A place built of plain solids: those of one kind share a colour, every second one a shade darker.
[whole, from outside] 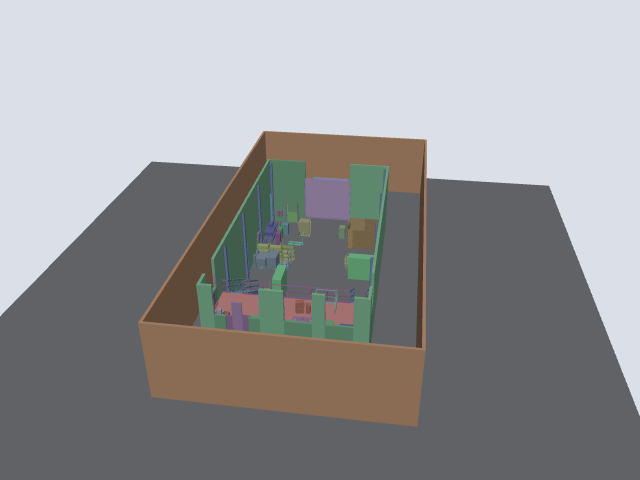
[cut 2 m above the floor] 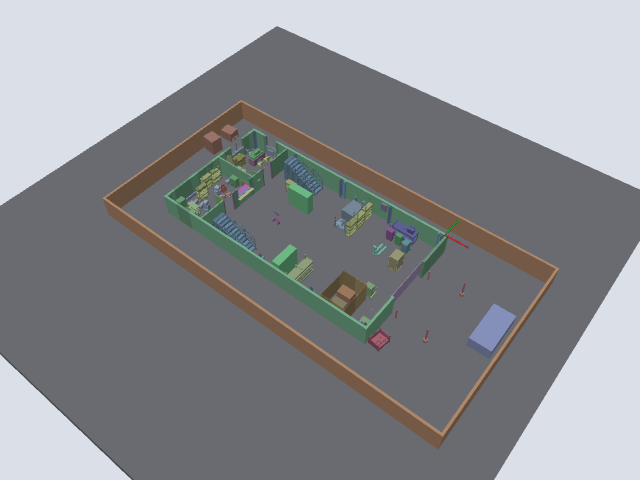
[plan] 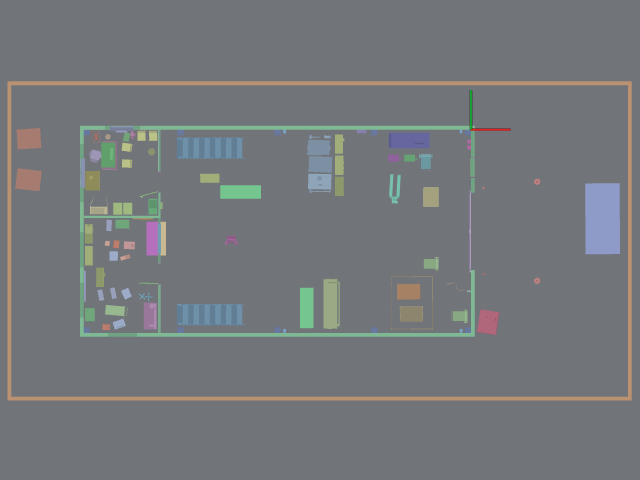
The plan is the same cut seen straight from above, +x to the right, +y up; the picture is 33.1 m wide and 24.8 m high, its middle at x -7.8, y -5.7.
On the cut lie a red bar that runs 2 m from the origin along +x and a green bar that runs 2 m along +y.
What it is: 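A works' own stores building on a factory's ground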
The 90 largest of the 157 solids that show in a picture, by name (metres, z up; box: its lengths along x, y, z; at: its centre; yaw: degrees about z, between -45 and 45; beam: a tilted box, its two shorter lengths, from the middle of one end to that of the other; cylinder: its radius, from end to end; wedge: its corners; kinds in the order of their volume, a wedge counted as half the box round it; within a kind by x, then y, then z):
{
 "yard_bound_1": {"box": [0.2, 16.49, 5.85], "at": [-23.85, -5.75, 2.88]},
 "yard_bound_2": {"box": [32.26, 0.2, 5.84], "at": [-7.82, -13.89, 2.87]},
 "yard_bound_3": {"box": [32.26, 0.2, 5.85], "at": [-7.82, 2.4, 2.88]},
 "yard_bound_4": {"box": [0.2, 16.49, 5.85], "at": [8.21, -5.75, 2.88]},
 "wall_1": {"box": [0.2, 1.01, 6.25], "at": [-20.1, -10.2, 3.08]},
 "wall_2": {"box": [0.2, 1.81, 4.0], "at": [-20.1, -8.8, 1.95]},
 "wall_3": {"box": [0.2, 0.81, 6.25], "at": [-20.1, -7.5, 3.08]},
 "wall_4": {"box": [0.2, 1.81, 4.0], "at": [-20.1, -6.2, 1.95]},
 "wall_5": {"box": [0.2, 0.81, 6.25], "at": [-20.1, -4.9, 3.08]},
 "wall_6": {"box": [0.2, 0.76, 6.25], "at": [-20.1, -4.12, 3.08]},
 "wall_7": {"box": [0.2, 0.76, 4.0], "at": [-20.1, -3.38, 1.95]},
 "wall_8": {"box": [0.2, 0.76, 4.0], "at": [-20.1, -1.12, 1.95]},
 "wall_9": {"box": [0.2, 0.96, 6.25], "at": [-20.1, -0.28, 3.08]},
 "wall_10": {"box": [1.31, 0.2, 6.25], "at": [-19.55, 0.1, 3.08]},
 "wall_11": {"box": [1.46, 0.2, 6.25], "at": [-19.48, -10.6, 3.08]},
 "wall_12": {"box": [0.26, 0.2, 4.0], "at": [-18.77, 0.1, 1.95]},
 "wall_13": {"box": [3.9, 0.06, 2.65], "at": [-18.05, -4.53, 1.27]},
 "wall_14": {"box": [3.9, 0.06, 2.65], "at": [-18.05, -4.47, 1.27]},
 "wall_15": {"box": [1.51, 0.2, 4.0], "at": [-18.0, -10.6, 1.95]},
 "wall_16": {"box": [0.36, 0.2, 4.0], "at": [-17.27, 0.1, 1.95]},
 "wall_17": {"box": [1.16, 0.2, 6.25], "at": [-16.68, -10.6, 3.08]},
 "wall_18": {"box": [1.01, 0.2, 6.25], "at": [-16.6, 0.1, 3.08]},
 "wall_19": {"box": [0.06, 2.52, 2.65], "at": [-16.13, -9.25, 1.27]},
 "wall_20": {"box": [0.06, 2.15, 2.65], "at": [-16.13, -1.08, 1.27]},
 "wall_21": {"box": [0.06, 2.52, 2.77], "at": [-16.07, -9.25, 1.33]},
 "wall_22": {"box": [0.06, 0.52, 2.77], "at": [-16.07, -6.65, 1.33]},
 "wall_23": {"box": [0.06, 1.56, 1.05], "at": [-16.07, -5.62, 0.47]},
 "wall_24": {"box": [0.06, 1.31, 2.77], "at": [-16.07, -3.9, 1.33]},
 "wall_25": {"box": [0.06, 2.15, 2.77], "at": [-16.07, -1.08, 1.33]},
 "wall_26": {"box": [16.3, 0.2, 6.25], "at": [-7.95, -10.6, 3.08]},
 "wall_27": {"box": [16.3, 0.2, 6.25], "at": [-7.95, 0.1, 3.08]},
 "wall_28": {"box": [0.2, 3.46, 6.25], "at": [0.1, -8.97, 3.08]},
 "wall_29": {"box": [0.2, 3.46, 6.25], "at": [0.1, -1.52, 3.08]},
 "raised_floor_deck_1": {"box": [4.02, 10.56, 0.2], "at": [-18.02, -5.25, 2.7]},
 "beyond_skip_1": {"box": [1.78, 3.66, 0.97], "at": [6.8, -4.6, 0.81], "yaw": 0.4},
 "longspan_1": {"box": [2.1, 0.7, 2.17], "at": [-11.9, -3.22, 1.03]},
 "longspan_2": {"box": [0.7, 2.1, 2.07], "at": [-8.49, -9.21, 0.99]},
 "beyond_pallets_1": {"box": [1.26, 1.06, 1.47], "at": [-22.86, -2.59, 0.73], "yaw": -6.4},
 "beyond_pallets_2": {"box": [1.22, 1.02, 0.57], "at": [-22.84, -0.47, 0.64], "yaw": 3.6},
 "rack_low_1": {"box": [1.13, 0.75, 1.0], "at": [-7.86, -0.91, 0.45], "yaw": -2.1},
 "rack_low_2": {"box": [1.18, 0.78, 0.2], "at": [-7.81, -2.68, 0.05], "yaw": -1.1},
 "rack_low_3": {"box": [1.2, 0.8, 1.18], "at": [-7.78, -1.79, 0.54], "yaw": -2.1},
 "card_cage_1": {"box": [0.8, 1.0, 0.12], "at": [-2.06, -3.48, 0.01]},
 "card_cage_2": {"box": [0.76, 0.95, 1.45], "at": [-2.06, -3.48, 0.68]},
 "crate_1": {"box": [1.2, 0.8, 0.95], "at": [-3.22, -8.37, 0.42], "yaw": 1.0},
 "plan_chest_small_1": {"box": [0.73, 1.02, 0.38], "at": [-19.57, -2.64, 0.67]},
 "plan_chest_small_2": {"box": [0.64, 0.92, 0.93], "at": [-19.56, -2.64, 0.41]},
 "filing_tall_1": {"box": [0.47, 0.62, 1.37], "at": [-18.25, -4.08, 0.64]},
 "filing_tall_2": {"box": [0.47, 0.62, 1.37], "at": [-17.73, -4.08, 0.64]},
 "stair_openriser_grating_1": {"box": [0.1, 1.0, 2.07], "at": [-15.16, -0.95, 0.98]},
 "stair_openriser_grating_2": {"box": [0.3, 1.1, 0.18], "at": [-13.64, -9.55, 1.14]},
 "stair_openriser_grating_3": {"box": [0.3, 1.1, 0.18], "at": [-13.36, -9.55, 0.96]},
 "stair_openriser_grating_4": {"box": [0.3, 1.1, 0.18], "at": [-13.08, -9.55, 0.79]},
 "stair_openriser_grating_5": {"box": [0.3, 1.1, 0.18], "at": [-12.8, -9.55, 0.61]},
 "stair_openriser_grating_6": {"box": [0.3, 1.1, 0.18], "at": [-12.52, -9.55, 0.43]},
 "stair_openriser_grating_7": {"box": [0.3, 1.1, 0.18], "at": [-12.24, -9.55, 0.26]},
 "stair_openriser_grating_8": {"box": [0.3, 1.1, 0.23], "at": [-11.96, -9.55, 0.06]},
 "stair_openriser_grating_9": {"box": [0.3, 1.1, 0.23], "at": [-11.96, -0.95, 0.06]},
 "wheelie_bin_1": {"box": [0.62, 0.51, 1.12], "at": [-2.12, -6.93, 0.51]},
 "wheelie_bin_2": {"box": [0.62, 0.51, 1.12], "at": [-0.62, -9.63, 0.51]},
 "sectional_door_1": {"box": [0.042, 4.08, 4.0], "at": [-0.01, -5.25, 2.63]},
 "pallet_load_1": {"box": [1.12, 0.75, 0.77], "at": [-3.08, -9.52, 0.53], "yaw": 0.5},
 "tool_cabinet_1": {"box": [0.5, 0.65, 0.88], "at": [-19.69, -9.56, 0.56]},
 "tool_cabinet_2": {"box": [0.7, 0.45, 0.89], "at": [-18.01, -4.88, 0.56]},
 "shelving_bay_1": {"box": [0.4, 1.0, 0.17], "at": [-19.75, -6.51, 1.24]},
 "shelving_bay_2": {"box": [0.4, 1.0, 0.24], "at": [-19.17, -7.62, 1.25]},
 "shelving_bay_3": {"box": [1.0, 0.47, 0.17], "at": [-13.49, -2.51, 1.24]},
 "shelving_bay_4": {"box": [0.44, 0.99, 0.17], "at": [-6.81, -1.83, 1.24]},
 "shelving_bay_5": {"box": [0.42, 0.99, 0.22], "at": [-6.81, -0.74, 1.26]},
 "shelving_bay_6": {"box": [0.46, 1.0, 0.22], "at": [-6.8, -2.92, 1.26]},
 "wall_over_deck_1": {"box": [0.1, 1.26, 1.16], "at": [-20.06, -3.15, 3.36]},
 "wall_over_deck_2": {"box": [0.1, 0.66, 2.22], "at": [-20.06, -2.25, 3.89]},
 "wall_over_deck_3": {"box": [0.1, 1.26, 1.16], "at": [-20.06, -1.35, 3.36]},
 "spill_kit_1": {"box": [0.51, 0.62, 1.12], "at": [-2.33, -1.73, 0.51]},
 "bar_rack_1": {"box": [0.71, 2.55, 0.16], "at": [-7.27, -9.0, 0.9]},
 "packing_bench_1": {"box": [2.07, 0.8, 0.17], "at": [-3.18, -0.56, 0.89]},
 "charger_1": {"box": [0.56, 0.36, 0.98], "at": [-3.17, -1.47, 0.59]},
 "truck_charger_1": {"box": [0.56, 0.36, 0.98], "at": [-3.99, -1.47, 0.59]},
 "packing_desk_1": {"box": [0.54, 1.4, 0.14], "at": [-19.52, -6.4, 3.65]},
 "packing_desk_2": {"box": [0.54, 1.4, 0.11], "at": [-16.64, -9.63, 0.87]},
 "downpipe_1": {"box": [0.14, 0.2, 3.05], "at": [-9.63, -0.1, 1.49]},
 "downpipe_2": {"box": [0.13, 0.18, 3.05], "at": [-0.51, -0.1, 1.49]},
 "cupboard_steel_open_1": {"box": [0.61, 0.33, 0.67], "at": [-19.24, -4.21, 1.09]},
 "mesh_cage_1": {"box": [0.025, 1.29, 1.9], "at": [-2.0, -9.62, 1.03]},
 "mesh_cage_2": {"box": [0.025, 1.29, 1.9], "at": [-2.0, -8.28, 1.03]},
 "desk_load_lived_1": {"box": [0.72, 1.3, 0.12], "at": [-18.74, -1.3, 0.8]},
 "door_leaf_1": {"box": [0.99, 0.044, 2.14], "at": [-16.66, -7.94, 1.02], "yaw": -1.2},
 "beyond_stillage_1": {"box": [0.98, 1.18, 0.08], "at": [0.89, -9.95, 0.14], "yaw": -8.6},
 "distribution_board_1": {"box": [0.5, 0.18, 0.7], "at": [-5.65, -0.09, 1.5]},
 "toolbox_1": {"box": [0.27, 0.58, 0.4], "at": [-18.7, -4.95, 0.15], "yaw": -1.4}
}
